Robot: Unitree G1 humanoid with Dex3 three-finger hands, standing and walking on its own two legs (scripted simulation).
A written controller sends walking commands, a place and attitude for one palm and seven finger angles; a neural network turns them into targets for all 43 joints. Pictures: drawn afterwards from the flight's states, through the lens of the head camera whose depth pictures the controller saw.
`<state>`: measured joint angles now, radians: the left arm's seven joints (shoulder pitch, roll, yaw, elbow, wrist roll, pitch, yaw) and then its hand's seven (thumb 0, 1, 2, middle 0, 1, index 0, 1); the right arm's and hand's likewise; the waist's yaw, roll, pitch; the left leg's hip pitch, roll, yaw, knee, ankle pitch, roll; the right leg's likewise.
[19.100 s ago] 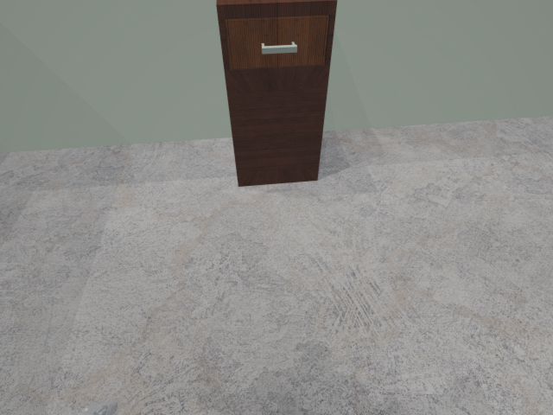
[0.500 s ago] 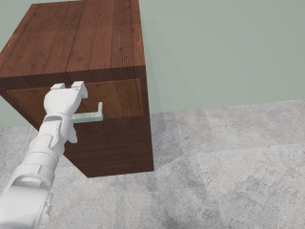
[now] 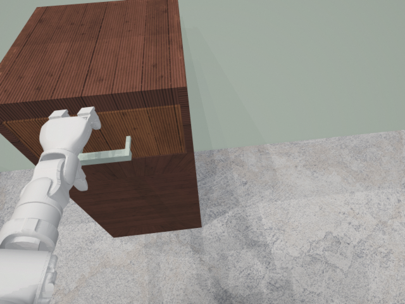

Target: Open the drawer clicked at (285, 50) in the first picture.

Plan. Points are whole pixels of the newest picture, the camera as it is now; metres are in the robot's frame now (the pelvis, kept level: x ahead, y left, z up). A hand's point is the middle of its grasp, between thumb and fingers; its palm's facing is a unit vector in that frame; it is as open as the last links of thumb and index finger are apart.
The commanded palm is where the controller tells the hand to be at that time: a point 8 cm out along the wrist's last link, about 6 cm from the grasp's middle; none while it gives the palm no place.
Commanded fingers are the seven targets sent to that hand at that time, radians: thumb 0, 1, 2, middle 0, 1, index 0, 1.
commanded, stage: move the hooked fingers above the handle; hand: left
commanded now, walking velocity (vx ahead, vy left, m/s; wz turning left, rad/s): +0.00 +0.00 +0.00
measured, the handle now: (103, 150) +0.46 +0.26 -0.01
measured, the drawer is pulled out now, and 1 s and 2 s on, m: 0.00 0.00 0.00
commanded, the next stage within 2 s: lower the fingers behind the handle in 1.86 s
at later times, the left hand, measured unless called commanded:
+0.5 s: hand (80, 149) +0.42 +0.28 +0.05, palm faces -0.02 +0.00 -1.00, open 13.7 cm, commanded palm +0.39 +0.27 +0.11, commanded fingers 0.00 -0.50 0.30 -0.30 -1.20 -0.30 -1.20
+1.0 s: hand (79, 154) +0.41 +0.28 +0.05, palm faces -0.06 +0.00 -1.00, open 13.8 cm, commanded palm +0.39 +0.27 +0.11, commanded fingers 0.00 -0.50 0.30 -0.30 -1.20 -0.30 -1.20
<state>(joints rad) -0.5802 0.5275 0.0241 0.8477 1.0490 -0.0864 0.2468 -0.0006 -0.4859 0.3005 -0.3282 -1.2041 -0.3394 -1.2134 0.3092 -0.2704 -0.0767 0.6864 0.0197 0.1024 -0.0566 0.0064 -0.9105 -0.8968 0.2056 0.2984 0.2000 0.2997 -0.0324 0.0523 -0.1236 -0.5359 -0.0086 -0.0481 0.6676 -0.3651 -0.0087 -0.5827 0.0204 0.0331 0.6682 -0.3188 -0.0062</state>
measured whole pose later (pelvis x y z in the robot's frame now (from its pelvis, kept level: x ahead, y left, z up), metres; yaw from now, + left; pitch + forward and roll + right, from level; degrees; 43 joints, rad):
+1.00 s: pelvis +0.01 +0.01 +0.00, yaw +1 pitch +12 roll +0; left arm -0.53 0.49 -0.04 0.76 1.02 -0.02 0.20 0.00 -0.49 0.30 -0.32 -1.20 -0.32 -1.20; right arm 0.29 -0.26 -0.07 0.68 0.02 0.10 -0.05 0.01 -0.91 -0.90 0.21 0.30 0.20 0.30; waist -0.01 0.06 -0.12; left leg -0.49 -0.02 -0.06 0.66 -0.38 0.00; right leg -0.53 0.01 0.02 0.65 -0.33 0.00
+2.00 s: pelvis +0.00 +0.01 +0.00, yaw +0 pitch +12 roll +0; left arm -0.54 0.51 -0.02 0.80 1.03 0.01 0.22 0.00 -0.49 0.30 -0.34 -1.21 -0.33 -1.21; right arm 0.30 -0.24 -0.06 0.69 0.02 0.10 -0.05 0.01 -0.91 -0.90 0.21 0.30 0.20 0.30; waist -0.02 0.06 -0.13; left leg -0.50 -0.02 -0.04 0.65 -0.36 0.00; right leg -0.54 0.01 0.03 0.65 -0.32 0.00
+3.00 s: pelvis -0.01 +0.01 -0.02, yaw +0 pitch +18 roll +0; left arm -0.59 0.48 0.00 0.93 1.08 -0.04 0.37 0.00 -0.49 0.30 -0.32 -1.28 -0.32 -1.20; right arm 0.30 -0.25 -0.07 0.71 0.00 0.11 -0.03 0.01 -0.91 -0.90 0.21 0.30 0.20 0.30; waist -0.04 0.05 -0.17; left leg -0.72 -0.01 -0.04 0.83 -0.42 0.00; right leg -0.76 0.02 0.04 0.81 -0.36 0.01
